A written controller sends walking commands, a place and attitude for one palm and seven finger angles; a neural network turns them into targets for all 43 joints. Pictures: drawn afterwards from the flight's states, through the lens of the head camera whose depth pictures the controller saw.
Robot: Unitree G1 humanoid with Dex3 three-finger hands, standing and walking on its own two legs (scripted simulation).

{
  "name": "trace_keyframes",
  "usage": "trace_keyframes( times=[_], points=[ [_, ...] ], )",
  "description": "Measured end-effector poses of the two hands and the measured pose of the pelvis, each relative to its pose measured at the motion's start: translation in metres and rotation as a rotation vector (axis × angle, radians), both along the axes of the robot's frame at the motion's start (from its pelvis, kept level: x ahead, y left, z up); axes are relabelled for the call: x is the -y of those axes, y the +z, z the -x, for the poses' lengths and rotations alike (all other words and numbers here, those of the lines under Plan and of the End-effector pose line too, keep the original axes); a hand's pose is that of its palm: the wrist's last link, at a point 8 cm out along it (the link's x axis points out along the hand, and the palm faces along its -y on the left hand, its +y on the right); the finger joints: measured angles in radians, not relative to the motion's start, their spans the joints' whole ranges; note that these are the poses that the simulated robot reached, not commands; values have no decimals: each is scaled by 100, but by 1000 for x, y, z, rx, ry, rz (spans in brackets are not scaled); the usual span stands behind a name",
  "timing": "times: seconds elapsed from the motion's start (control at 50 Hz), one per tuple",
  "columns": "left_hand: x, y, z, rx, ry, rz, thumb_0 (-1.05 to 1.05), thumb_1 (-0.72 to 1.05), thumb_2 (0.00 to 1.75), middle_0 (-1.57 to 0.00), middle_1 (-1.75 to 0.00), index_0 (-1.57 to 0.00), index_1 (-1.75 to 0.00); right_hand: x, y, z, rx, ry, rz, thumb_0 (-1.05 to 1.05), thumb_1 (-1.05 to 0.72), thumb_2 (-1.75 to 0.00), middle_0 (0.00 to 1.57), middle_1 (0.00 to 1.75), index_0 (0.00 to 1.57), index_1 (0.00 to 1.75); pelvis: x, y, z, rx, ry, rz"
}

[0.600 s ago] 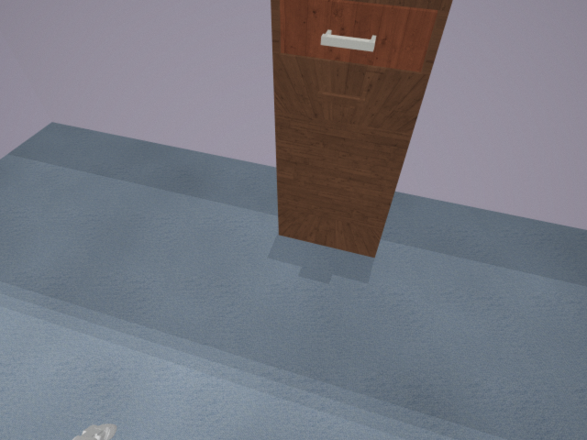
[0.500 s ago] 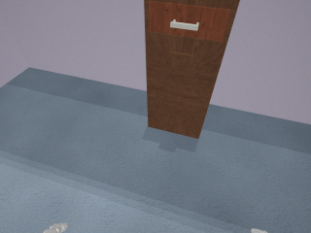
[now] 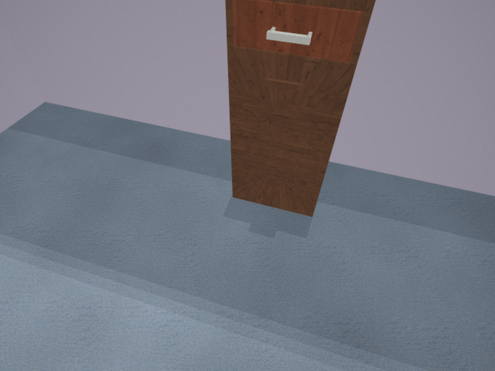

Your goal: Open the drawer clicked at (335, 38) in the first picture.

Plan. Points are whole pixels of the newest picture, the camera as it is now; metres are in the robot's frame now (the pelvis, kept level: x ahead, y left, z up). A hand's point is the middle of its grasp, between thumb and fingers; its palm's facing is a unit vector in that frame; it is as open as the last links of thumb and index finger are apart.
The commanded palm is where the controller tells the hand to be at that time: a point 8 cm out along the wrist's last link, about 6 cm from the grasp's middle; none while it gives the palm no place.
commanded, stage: stand and wait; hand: left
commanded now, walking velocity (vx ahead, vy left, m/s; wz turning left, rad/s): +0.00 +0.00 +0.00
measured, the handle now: (289, 34) +1.01 -0.07 +0.11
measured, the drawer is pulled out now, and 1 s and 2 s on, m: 0.00 0.00 0.00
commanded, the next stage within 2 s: look at it before walking up in 0.26 s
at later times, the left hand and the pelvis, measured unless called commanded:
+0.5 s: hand out of the picture +0.07 +0.24 -0.15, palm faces -0.04 -0.94 -0.33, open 7.4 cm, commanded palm none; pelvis -0.01 +0.00 +0.00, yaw +0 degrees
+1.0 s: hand out of the picture +0.07 +0.25 -0.15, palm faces -0.03 -0.94 -0.34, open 7.4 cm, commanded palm none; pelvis +0.00 +0.00 +0.00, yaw -1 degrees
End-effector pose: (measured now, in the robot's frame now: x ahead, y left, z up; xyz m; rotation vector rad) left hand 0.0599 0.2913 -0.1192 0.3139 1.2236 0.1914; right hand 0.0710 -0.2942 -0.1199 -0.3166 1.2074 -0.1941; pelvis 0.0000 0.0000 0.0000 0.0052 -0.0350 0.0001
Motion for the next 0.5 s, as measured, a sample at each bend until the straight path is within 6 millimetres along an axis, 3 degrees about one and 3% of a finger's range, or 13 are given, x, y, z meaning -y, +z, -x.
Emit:
trace_keyframes(
  times=[0.2, 0.5],
  points=[
    [2, 3, 1, 6, -9, -5, 0, 91, 90, -20, -30, -20, -30, 2, -2, 14, -18, -13, -9, 1, -91, -90, 20, 29, 20, 29, 2, 1, 5, 1, -4, 0],
    [7, 2, -7, 27, -25, 7, 0, 91, 90, -20, -30, -20, -30, 0, 0, 12, -4, -13, -13, 1, -91, -90, 20, 29, 20, 29, 3, 2, 7, -4, -8, 0]
  ],
)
